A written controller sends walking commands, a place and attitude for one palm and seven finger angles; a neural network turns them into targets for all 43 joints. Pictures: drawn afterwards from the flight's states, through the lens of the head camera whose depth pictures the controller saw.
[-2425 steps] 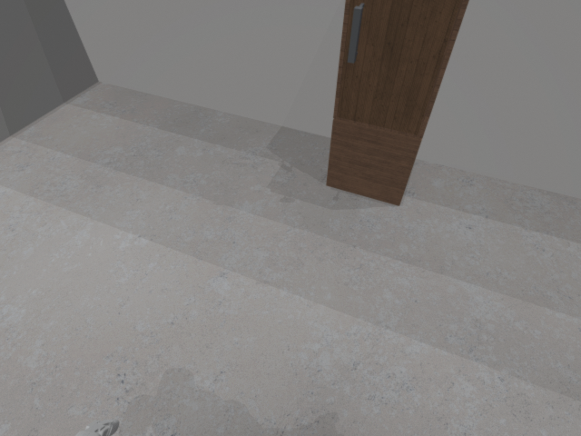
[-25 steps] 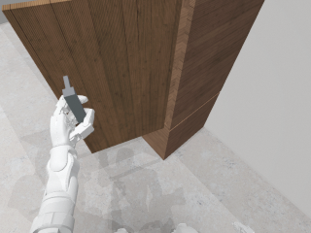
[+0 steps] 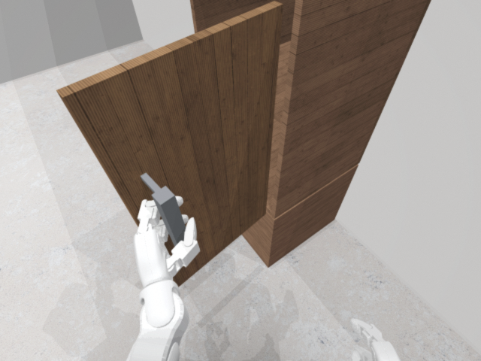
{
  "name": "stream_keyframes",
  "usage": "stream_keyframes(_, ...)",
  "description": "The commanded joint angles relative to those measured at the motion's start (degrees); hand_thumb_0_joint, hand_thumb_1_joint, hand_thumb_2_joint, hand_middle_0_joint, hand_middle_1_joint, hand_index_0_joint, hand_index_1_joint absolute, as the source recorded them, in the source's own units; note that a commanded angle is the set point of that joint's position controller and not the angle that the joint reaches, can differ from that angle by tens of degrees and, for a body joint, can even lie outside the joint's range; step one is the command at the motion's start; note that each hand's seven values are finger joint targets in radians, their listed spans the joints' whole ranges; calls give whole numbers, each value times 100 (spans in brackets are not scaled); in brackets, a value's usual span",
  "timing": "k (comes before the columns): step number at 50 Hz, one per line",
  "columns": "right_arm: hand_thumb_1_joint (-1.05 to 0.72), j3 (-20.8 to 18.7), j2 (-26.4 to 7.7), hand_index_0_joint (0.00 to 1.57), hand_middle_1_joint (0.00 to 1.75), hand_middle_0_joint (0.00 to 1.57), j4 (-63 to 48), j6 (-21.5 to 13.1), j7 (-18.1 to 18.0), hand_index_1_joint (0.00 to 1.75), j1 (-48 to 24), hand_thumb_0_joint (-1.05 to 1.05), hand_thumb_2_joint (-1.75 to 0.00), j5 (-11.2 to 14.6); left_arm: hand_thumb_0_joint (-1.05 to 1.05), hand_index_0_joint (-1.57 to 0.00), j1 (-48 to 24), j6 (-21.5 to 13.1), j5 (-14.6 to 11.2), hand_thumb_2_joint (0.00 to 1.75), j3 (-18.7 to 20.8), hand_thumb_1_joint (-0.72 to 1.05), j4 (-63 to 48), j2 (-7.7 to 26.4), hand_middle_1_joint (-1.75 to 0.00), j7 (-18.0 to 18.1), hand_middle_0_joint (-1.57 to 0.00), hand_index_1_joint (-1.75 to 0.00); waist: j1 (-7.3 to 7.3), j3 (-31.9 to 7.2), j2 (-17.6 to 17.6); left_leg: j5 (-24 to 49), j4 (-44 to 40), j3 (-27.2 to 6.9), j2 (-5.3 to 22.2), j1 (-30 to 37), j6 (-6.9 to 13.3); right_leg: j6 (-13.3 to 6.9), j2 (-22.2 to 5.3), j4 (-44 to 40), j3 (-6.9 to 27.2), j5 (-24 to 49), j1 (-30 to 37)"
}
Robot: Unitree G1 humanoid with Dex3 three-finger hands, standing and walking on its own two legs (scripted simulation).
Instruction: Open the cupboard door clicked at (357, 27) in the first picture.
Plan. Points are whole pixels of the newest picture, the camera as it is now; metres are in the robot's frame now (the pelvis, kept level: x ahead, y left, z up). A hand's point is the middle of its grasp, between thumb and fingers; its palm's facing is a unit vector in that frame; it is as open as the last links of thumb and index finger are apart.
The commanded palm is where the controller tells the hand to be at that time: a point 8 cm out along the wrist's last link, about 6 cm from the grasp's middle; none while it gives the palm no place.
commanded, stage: open thumb and fingers to let go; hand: left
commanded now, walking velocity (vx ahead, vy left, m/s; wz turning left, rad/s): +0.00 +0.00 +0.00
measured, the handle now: (167, 216) +0.34 +0.14 +0.05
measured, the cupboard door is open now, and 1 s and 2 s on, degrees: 97 100 100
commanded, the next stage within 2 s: slide the hand sideways off the handle in 0.92 s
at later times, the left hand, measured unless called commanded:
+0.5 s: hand (190, 243) +0.29 +0.09 +0.06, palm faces +0.36 -0.93 +0.01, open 10.3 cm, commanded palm +0.25 +0.13 +0.05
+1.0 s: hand (198, 243) +0.29 +0.08 +0.05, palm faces +0.32 -0.95 -0.01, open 15.3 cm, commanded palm +0.25 +0.13 +0.05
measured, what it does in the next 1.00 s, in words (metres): stands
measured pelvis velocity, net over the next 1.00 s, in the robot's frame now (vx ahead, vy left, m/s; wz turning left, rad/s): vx -0.03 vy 0.02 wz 0.01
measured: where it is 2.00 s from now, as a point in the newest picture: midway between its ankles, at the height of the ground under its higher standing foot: outside the picture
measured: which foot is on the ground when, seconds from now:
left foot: down 0.00-1.00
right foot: down 0.00-1.00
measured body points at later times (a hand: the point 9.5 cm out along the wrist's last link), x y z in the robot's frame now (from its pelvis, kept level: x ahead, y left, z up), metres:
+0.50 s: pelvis -0.02 +0.00 +0.00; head +0.02 -0.02 +0.44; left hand +0.27 +0.14 +0.06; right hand +0.16 -0.22 -0.11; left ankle -0.02 +0.15 -0.69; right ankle +0.00 -0.09 -0.69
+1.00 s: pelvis -0.03 +0.02 -0.01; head +0.00 +0.01 +0.44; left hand +0.27 +0.13 +0.06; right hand +0.13 -0.19 -0.12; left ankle -0.02 +0.15 -0.69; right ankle +0.00 -0.09 -0.69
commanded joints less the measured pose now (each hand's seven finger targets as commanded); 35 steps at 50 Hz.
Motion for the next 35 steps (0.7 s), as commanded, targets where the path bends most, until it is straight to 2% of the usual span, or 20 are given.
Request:
stream_keyframes(1, -90, -206, -436, 20, 30, 20, -862, -427, -36, 30, -442, 0, -90, -30, 0, -40, -355, -495, 338, 90, -366, 90, -1612, -165, -135, 352, -40, -135, 107, -1338, -648, 1719, -288, 121, -291, 105, 244, 218, -219, -781, 379, 2917, 1517)
stream_keyframes(2, -90, -209, -418, 20, 30, 20, -856, -464, -22, 30, -434, 0, -90, -32, 0, -40, -303, -468, 425, 90, -576, 90, -1679, -339, -135, 411, -40, -135, 75, -1328, -536, 1736, -267, 126, -292, 146, 242, 205, -218, -749, 335, 2901, 1448)
stream_keyframes(4, -90, -217, -448, 20, 30, 20, -766, -504, -52, 30, -416, 0, -90, -64, 0, -40, -709, -425, 592, 90, -535, 90, -1603, -192, -135, 553, -40, -135, -14, -1338, -635, 1665, -170, 100, -289, 96, 254, 222, -241, -732, 369, 2844, 1294)
stream_keyframes(5, -90, -202, -460, 20, 30, 20, -650, -496, -100, 30, -415, 0, -90, -68, 0, -40, -1293, -420, 676, 90, -407, 90, -1456, 4, -135, 631, -40, -135, -146, -1226, -819, 1497, -99, 64, -289, -46, 270, 263, -278, -795, 436, 2615, 1175)
stream_keyframes(6, -90, -226, -450, 20, 30, 20, -630, -502, -126, 30, -484, 0, -90, -80, 0, -40, -1364, -445, 686, 87, -307, 83, -1420, 46, -134, 648, -40, -134, -50, -1345, -776, 1398, -92, 82, -307, -80, 272, 279, -311, -834, 521, 2463, 1230)
stream_keyframes(9, -90, -197, -415, 20, 30, 20, -598, -521, -169, 30, -538, 0, -90, -37, 0, -38, -1260, -415, 451, 78, -258, 62, -1146, -45, -132, 517, -38, -132, 6, -1385, -774, 1336, -143, 96, -342, -79, 267, 302, -338, -929, 561, 2503, 1397)
stream_keyframes(10, -90, -197, -430, 20, 30, 20, -597, -508, -181, 30, -523, 0, -90, -14, 0, -38, -1202, -403, 375, 75, -168, 55, -1110, 32, -131, 453, -38, -131, 40, -1461, -925, 1339, -154, 75, -343, -124, 255, 318, -355, -970, 609, 2520, 1537)
stream_keyframes(11, -90, -188, -419, 20, 30, 20, -613, -499, -192, 30, -586, 0, -90, 1, 0, -37, -1222, -403, 299, 72, -170, 48, -1144, 16, -130, 388, -37, -130, 61, -1433, -816, 1314, -180, 90, -348, -109, 254, 320, -369, -999, 629, 2500, 1544)
stream_keyframes(14, -90, -172, -412, 20, 30, 20, -576, -496, -209, 30, -580, 0, -90, 5, 0, -35, -1458, -416, 234, 63, -261, 27, -1081, -102, -128, 296, -35, -128, 7, -1356, -767, 1352, -211, 84, -342, 10, 270, 313, -349, -985, 543, 2477, 1441)
stream_keyframes(17, -90, -168, -453, 20, 30, 20, -556, -487, -212, 30, -629, 0, -90, 4, 0, -34, -1591, -438, 191, 54, -181, 6, -826, -22, -126, 237, -34, -126, -26, -1209, -901, 1214, -199, 64, -333, -65, 275, 322, -355, -1030, 548, 2177, 1290)
stream_keyframes(19, -90, -168, -459, 20, 30, 20, -553, -490, -203, 30, -646, 0, -90, 5, 0, -33, -1832, -485, 205, 48, -255, -8, -798, -89, -124, 191, -33, -124, -47, -1190, -800, 1145, -213, 71, -336, -13, 286, 288, -334, -1038, 500, 1888, 1156)
stream_keyframes(21, -90, -179, -458, 20, 30, 20, -582, -494, -183, 30, -665, 0, -90, 17, 0, -32, -1835, -502, 241, 42, -287, -22, -763, -114, -123, 188, -32, -123, 6, -1247, -650, 1149, -228, 75, -330, 30, 285, 226, -295, -1000, 434, 1680, 1089)
stream_keyframes(22, -90, -174, -460, 20, 30, 20, -575, -502, -174, 30, -670, 0, -90, 23, 0, -32, -1979, -502, 245, 39, -383, -29, -716, -206, -122, 191, -32, -122, -48, -1202, -621, 1132, -215, 74, -330, 73, 292, 213, -276, -973, 382, 1623, 976)
stream_keyframes(25, -90, -186, -487, 20, 30, 20, -574, -486, -166, 30, -668, 0, -90, 27, 0, -30, -2068, -486, 291, 30, -321, -50, -535, -166, -120, 265, -30, -120, -19, -1194, -740, 1111, -239, 48, -317, 65, 296, 179, -225, -946, 296, 1423, 887)
stream_keyframes(27, -90, -183, -478, 20, 30, 20, -621, -486, -142, 30, -670, 0, -90, 28, 0, -30, -2104, -471, 319, 30, -397, -50, -593, -267, -120, 333, -30, -120, 20, -1290, -603, 1164, -277, 46, -311, 122, 285, 141, -192, -842, 210, 1455, 879)
stream_keyframes(29, -90, -185, -476, 20, 30, 20, -623, -485, -132, 30, -668, 0, -90, 24, 0, -28, -2221, -439, 353, 30, -399, -50, -598, -284, -110, 434, -28, -110, 4, -1328, -560, 1197, -271, 50, -306, 148, 282, 134, -174, -802, 169, 1481, 839)
stream_keyframes(30, -90, -194, -487, 20, 30, 20, -622, -474, -134, 30, -659, 0, -90, 14, 0, -27, -2172, -428, 406, 30, -359, -50, -593, -238, -105, 489, -27, -105, 50, -1379, -594, 1277, -275, 22, -290, 146, 277, 114, -155, -755, 147, 1520, 855)
stream_keyframes(31, -90, -181, -474, 20, 30, 20, -656, -470, -118, 30, -676, 0, -90, 6, 0, -27, -2149, -398, 435, 30, -451, -50, -591, -346, -100, 527, -27, -100, 57, -1343, -488, 1247, -302, 33, -289, 131, 266, 107, -151, -720, 112, 1479, 817)
stream_keyframes(33, -90, -187, -467, 20, 30, 20, -631, -464, -114, 30, -664, 0, -90, 0, 0, -25, -2289, -368, 485, 30, -440, -50, -588, -347, -90, 628, -25, -90, 31, -1367, -493, 1239, -285, 35, -282, 155, 266, 102, -138, -710, 95, 1447, 761)
stream_keyframes(35, -90, -180, -484, 20, 30, 20, -633, -447, -122, 30, -677, 0, -90, -1, 0, -23, -2275, -307, 515, 30, -410, -50, -446, -317, -80, 692, -23, -80, 32, -1273, -670, 1180, -305, 16, -279, 76, 269, 104, -129, -760, 94, 1338, 761)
